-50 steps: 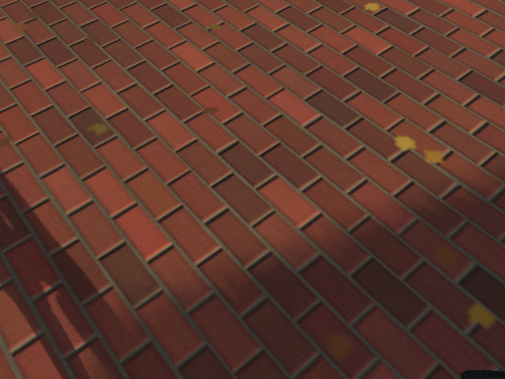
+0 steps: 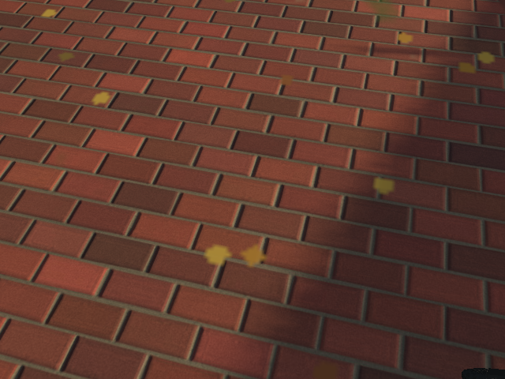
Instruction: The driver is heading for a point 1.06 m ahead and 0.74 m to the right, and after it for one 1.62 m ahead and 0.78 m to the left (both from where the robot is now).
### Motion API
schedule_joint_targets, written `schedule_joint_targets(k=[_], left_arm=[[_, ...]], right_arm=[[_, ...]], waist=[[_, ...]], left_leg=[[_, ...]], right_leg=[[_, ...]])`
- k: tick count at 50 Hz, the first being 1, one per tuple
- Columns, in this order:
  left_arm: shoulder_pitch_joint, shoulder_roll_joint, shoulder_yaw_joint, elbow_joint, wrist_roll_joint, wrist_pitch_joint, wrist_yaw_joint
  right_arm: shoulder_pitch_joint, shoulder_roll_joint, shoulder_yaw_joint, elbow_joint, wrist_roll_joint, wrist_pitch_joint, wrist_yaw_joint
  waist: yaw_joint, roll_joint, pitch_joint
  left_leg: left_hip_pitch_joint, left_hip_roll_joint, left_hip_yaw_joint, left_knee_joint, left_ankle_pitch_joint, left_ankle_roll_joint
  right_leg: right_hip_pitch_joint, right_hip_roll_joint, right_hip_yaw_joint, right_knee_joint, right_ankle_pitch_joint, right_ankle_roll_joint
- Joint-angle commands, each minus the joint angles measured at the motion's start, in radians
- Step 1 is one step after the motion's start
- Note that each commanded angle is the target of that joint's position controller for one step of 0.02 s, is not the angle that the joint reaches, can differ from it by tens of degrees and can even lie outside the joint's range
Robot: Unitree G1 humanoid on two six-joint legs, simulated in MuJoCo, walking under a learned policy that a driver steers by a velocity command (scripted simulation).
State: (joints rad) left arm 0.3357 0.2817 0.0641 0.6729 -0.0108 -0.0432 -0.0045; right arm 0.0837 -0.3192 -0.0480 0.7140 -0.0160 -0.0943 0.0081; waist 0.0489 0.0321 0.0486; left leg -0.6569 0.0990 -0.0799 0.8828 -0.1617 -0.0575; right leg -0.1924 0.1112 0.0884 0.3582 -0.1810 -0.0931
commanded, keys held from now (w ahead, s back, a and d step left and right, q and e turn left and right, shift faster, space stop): w+e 1.00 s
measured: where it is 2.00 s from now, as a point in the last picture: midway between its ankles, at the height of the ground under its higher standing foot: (445, 214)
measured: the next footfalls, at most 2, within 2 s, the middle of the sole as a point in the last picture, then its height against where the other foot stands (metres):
left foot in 0.22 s outside the picture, level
right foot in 0.72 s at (364, 364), level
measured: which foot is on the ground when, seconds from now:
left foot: up 0.00-0.20, down 0.22-0.74, up 0.76-1.00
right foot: down 0.00-0.22, up 0.24-0.70, down 0.72-1.00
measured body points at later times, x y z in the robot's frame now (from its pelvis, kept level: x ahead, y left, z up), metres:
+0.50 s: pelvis +0.28 +0.04 +0.00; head +0.31 +0.03 +0.45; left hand +0.52 +0.25 -0.09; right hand +0.24 -0.25 -0.12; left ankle +0.28 +0.15 -0.75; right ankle +0.32 -0.14 -0.67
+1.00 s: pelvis +0.51 -0.12 +0.00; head +0.53 -0.16 +0.45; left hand +0.74 +0.07 -0.10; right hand +0.53 -0.45 -0.09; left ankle +0.73 -0.03 -0.68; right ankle +0.47 -0.18 -0.75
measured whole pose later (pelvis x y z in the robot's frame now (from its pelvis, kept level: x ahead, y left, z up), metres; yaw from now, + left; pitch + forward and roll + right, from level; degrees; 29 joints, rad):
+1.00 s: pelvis +0.51 -0.12 +0.00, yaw -36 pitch +1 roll +0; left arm 0.33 0.28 0.06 0.68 -0.01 -0.04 0.00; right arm 0.08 -0.32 -0.05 0.71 -0.02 -0.09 0.01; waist 0.05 0.04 0.05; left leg -0.66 0.10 -0.08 0.87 -0.14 -0.06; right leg -0.19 0.11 0.09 0.36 -0.18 -0.09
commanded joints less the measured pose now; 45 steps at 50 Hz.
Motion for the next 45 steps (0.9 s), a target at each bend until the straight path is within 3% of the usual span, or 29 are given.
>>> schedule_joint_targets(k=[1, 3, 6, 8, 9, 10, 11, 12, 13, 14, 15, 16, 17, 19, 22, 27, 31, 32, 34, 35, 36, 37, 38, 39, 40, 41, 42, 43, 45], left_arm=[[-0.032, 0.182, 0.052, -0.062, -0.007, -0.014, 0.019], [0.006, 0.188, 0.054, -0.042, -0.011, -0.011, 0.021], [0.038, 0.173, 0.052, -0.018, -0.018, -0.003, 0.023], [0.033, 0.172, 0.054, -0.013, -0.016, 0.004, 0.026], [0.021, 0.165, 0.052, -0.014, -0.014, 0.009, 0.026], [0.014, 0.135, 0.042, -0.019, -0.011, 0.009, 0.024], [0.014, 0.076, 0.019, -0.035, 0.001, 0.007, 0.020], [0.146, 0.021, 0.001, -0.060, -0.027, 0.000, 0.021], [0.148, 0.115, 0.013, -0.042, -0.033, -0.003, 0.025], [0.046, 0.175, 0.031, -0.046, -0.029, 0.002, 0.024], [-0.015, 0.176, 0.033, -0.057, -0.018, 0.007, 0.026], [-0.054, 0.163, 0.035, -0.070, -0.008, 0.007, 0.023], [-0.053, 0.143, 0.036, -0.074, -0.011, 0.010, 0.017], [-0.047, 0.102, 0.029, -0.077, -0.022, 0.020, 0.010], [-0.103, 0.072, 0.018, -0.103, -0.012, 0.027, 0.007], [-0.219, 0.051, 0.006, -0.122, -0.012, 0.012, -0.022], [-0.319, 0.052, 0.004, -0.160, -0.016, 0.012, -0.046], [-0.324, 0.062, 0.009, -0.168, -0.015, 0.013, -0.050], [-0.275, 0.100, 0.029, -0.168, -0.007, 0.019, -0.052], [-0.177, 0.134, 0.049, -0.146, -0.006, 0.023, -0.049], [-0.003, 0.186, 0.081, -0.096, -0.009, 0.029, -0.038], [0.131, 0.269, 0.107, -0.065, -0.019, 0.040, -0.015], [0.059, 0.348, 0.107, -0.103, -0.025, 0.026, -0.017], [0.074, 0.252, 0.080, -0.112, -0.017, 0.008, -0.027], [0.050, 0.208, 0.065, -0.099, -0.008, -0.007, -0.027], [-0.008, 0.184, 0.055, -0.097, -0.008, -0.015, -0.028], [-0.067, 0.155, 0.046, -0.104, -0.004, -0.017, -0.025], [-0.101, 0.146, 0.040, -0.118, 0.008, -0.017, -0.020], [-0.116, 0.151, 0.040, -0.111, 0.006, -0.022, -0.010]], right_arm=[[-0.070, -0.042, -0.005, -0.067, 0.002, -0.006, 0.005], [-0.128, -0.045, -0.004, -0.085, 0.013, -0.012, 0.013], [-0.150, -0.079, -0.017, -0.099, 0.022, -0.021, 0.021], [-0.119, -0.100, -0.029, -0.096, 0.024, -0.029, 0.023], [-0.066, -0.107, -0.037, -0.084, 0.024, -0.033, 0.020], [0.024, -0.129, -0.051, -0.064, 0.017, -0.037, 0.014], [0.166, -0.177, -0.066, -0.052, -0.001, -0.041, 0.005], [0.271, -0.254, -0.088, -0.018, -0.011, -0.027, 0.006], [0.266, -0.173, -0.071, -0.024, 0.017, -0.021, 0.014], [0.223, -0.112, -0.054, -0.034, 0.020, -0.014, 0.009], [0.175, -0.093, -0.046, -0.041, 0.010, -0.006, 0.006], [0.145, -0.073, -0.039, -0.032, 0.005, -0.002, 0.003], [0.133, -0.060, -0.033, -0.027, -0.002, -0.004, 0.000], [0.128, -0.055, -0.035, -0.011, 0.007, -0.011, -0.002], [0.144, -0.094, -0.049, 0.016, 0.012, -0.018, -0.003], [0.154, -0.129, -0.056, 0.044, 0.017, -0.005, -0.009], [0.206, -0.165, -0.066, 0.073, 0.034, 0.014, -0.010], [0.208, -0.176, -0.069, 0.077, 0.040, 0.021, -0.011], [0.205, -0.209, -0.079, 0.077, 0.051, 0.033, -0.017], [0.197, -0.219, -0.082, 0.074, 0.055, 0.042, -0.020], [0.191, -0.199, -0.074, 0.069, 0.055, 0.045, -0.025], [0.227, -0.120, -0.044, 0.049, 0.012, 0.041, -0.025], [0.264, -0.033, -0.010, -0.022, 0.002, 0.011, -0.015], [0.160, -0.137, -0.030, -0.029, 0.037, -0.023, 0.000], [0.097, -0.146, -0.031, -0.053, 0.063, -0.039, 0.007], [0.096, -0.129, -0.026, -0.044, 0.046, -0.045, 0.001], [0.100, -0.134, -0.032, -0.033, 0.019, -0.042, -0.005], [0.119, -0.134, -0.034, -0.028, 0.011, -0.032, -0.004], [0.134, -0.117, -0.032, -0.025, 0.004, -0.013, -0.002]], waist=[[-0.008, -0.089, -0.041], [0.017, -0.099, -0.034], [0.018, -0.116, -0.034], [-0.004, -0.147, -0.039], [-0.034, -0.161, -0.051], [-0.080, -0.155, -0.103], [-0.141, -0.074, -0.235], [-0.098, 0.252, -0.380], [-0.110, 0.220, -0.337], [-0.135, 0.121, -0.206], [-0.123, 0.054, -0.132], [-0.108, 0.043, -0.072], [-0.085, 0.064, -0.052], [-0.071, 0.093, -0.038], [-0.073, 0.054, -0.022], [-0.109, 0.033, -0.002], [-0.132, 0.030, 0.033], [-0.123, 0.034, 0.033], [-0.074, 0.064, -0.018], [-0.012, 0.065, -0.076], [0.081, 0.037, -0.163], [0.106, -0.133, -0.251], [-0.004, -0.335, -0.376], [0.075, -0.180, -0.388], [0.064, -0.150, -0.252], [0.013, -0.053, -0.165], [-0.024, -0.050, -0.132], [-0.054, -0.070, -0.110], [-0.074, -0.079, -0.095]], left_leg=[[0.109, -0.054, 0.031, -0.207, 0.205, -0.017], [0.160, -0.082, 0.029, -0.289, 0.267, -0.013], [0.173, -0.091, -0.007, -0.369, 0.222, 0.009], [0.212, -0.096, -0.010, -0.388, 0.125, 0.035], [0.281, -0.101, 0.006, -0.414, 0.099, 0.055], [0.426, -0.088, 0.013, -0.442, 0.101, 0.084], [0.674, 0.060, -0.120, -0.418, 0.064, 0.148], [1.013, 0.288, -0.569, -0.503, -0.177, 0.311], [1.002, 0.322, -0.719, -0.570, -0.407, 0.310], [0.886, 0.282, -0.572, -0.589, -0.403, 0.266], [0.769, 0.242, -0.436, -0.598, -0.278, 0.238], [0.671, 0.205, -0.338, -0.619, -0.160, 0.233], [0.605, 0.177, -0.261, -0.645, -0.095, 0.224], [0.553, 0.157, -0.159, -0.689, -0.017, 0.233], [0.560, 0.175, -0.059, -0.726, 0.108, 0.256], [0.592, 0.142, 0.131, -0.733, 0.222, 0.220], [0.674, 0.171, 0.198, -0.714, 0.270, 0.195], [0.701, 0.180, 0.214, -0.686, 0.349, 0.186], [0.743, 0.181, 0.254, -0.550, 0.685, 0.166], [0.731, 0.168, 0.278, -0.401, 0.816, 0.152], [0.623, 0.133, 0.305, -0.181, 0.792, 0.120], [0.340, 0.077, 0.303, 0.148, 0.271, 0.075], [-0.044, -0.141, 0.151, 0.475, -0.430, 0.028], [-0.149, -0.091, -0.018, 0.527, -0.387, 0.047], [-0.188, -0.053, -0.004, 0.482, -0.302, 0.068], [-0.133, -0.010, -0.006, 0.382, -0.225, 0.069], [-0.064, 0.017, -0.009, 0.295, -0.183, 0.060], [-0.007, 0.028, -0.011, 0.268, -0.151, 0.052], [0.039, 0.023, 0.006, 0.195, -0.133, 0.019]], right_leg=[[-0.081, -0.193, 0.167, -0.122, 0.167, -0.146], [-0.086, -0.198, 0.193, -0.113, 0.105, -0.128], [0.001, -0.230, 0.277, -0.035, 0.053, -0.112], [0.047, -0.247, 0.331, 0.026, 0.074, -0.099], [0.047, -0.238, 0.340, 0.067, 0.100, -0.085], [0.025, -0.193, 0.314, 0.162, 0.147, -0.056], [-0.081, -0.135, 0.242, 0.418, 0.059, -0.018], [-0.431, 0.005, 0.098, 0.753, -0.358, 0.058], [-0.570, -0.069, 0.112, 0.907, -0.401, 0.074], [-0.610, -0.106, 0.099, 0.952, -0.310, 0.083], [-0.585, -0.139, 0.062, 0.943, -0.240, 0.089], [-0.566, -0.167, 0.057, 0.897, -0.191, 0.091], [-0.522, -0.194, 0.053, 0.868, -0.159, 0.088], [-0.490, -0.215, 0.026, 0.813, -0.144, 0.091], [-0.535, -0.231, 0.014, 0.707, -0.073, 0.103], [-0.485, -0.217, -0.047, 0.443, 0.173, 0.093], [-0.454, -0.196, -0.101, 0.307, 0.163, 0.060], [-0.438, -0.182, -0.117, 0.287, 0.123, 0.044], [-0.326, -0.119, -0.171, 0.269, 0.017, 0.002], [-0.193, -0.076, -0.196, 0.244, -0.003, -0.028], [0.063, -0.039, -0.192, 0.189, 0.057, -0.067], [0.369, -0.206, 0.074, 0.185, 0.073, -0.133], [0.600, -0.430, 0.690, 0.008, -0.202, -0.338], [0.586, -0.438, 0.711, -0.077, -0.266, -0.303], [0.476, -0.406, 0.567, -0.077, -0.201, -0.260], [0.320, -0.359, 0.452, -0.076, -0.076, -0.224], [0.209, -0.323, 0.370, -0.082, 0.033, -0.204], [0.128, -0.302, 0.336, -0.107, 0.102, -0.203], [0.035, -0.286, 0.287, -0.127, 0.221, -0.218]])
Keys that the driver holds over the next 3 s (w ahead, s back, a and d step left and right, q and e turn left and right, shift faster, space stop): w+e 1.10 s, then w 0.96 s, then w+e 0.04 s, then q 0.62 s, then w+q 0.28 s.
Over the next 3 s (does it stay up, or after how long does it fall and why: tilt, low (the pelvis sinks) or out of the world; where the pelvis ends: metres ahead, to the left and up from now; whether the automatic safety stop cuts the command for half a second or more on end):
stays up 1.15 -0.67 0.00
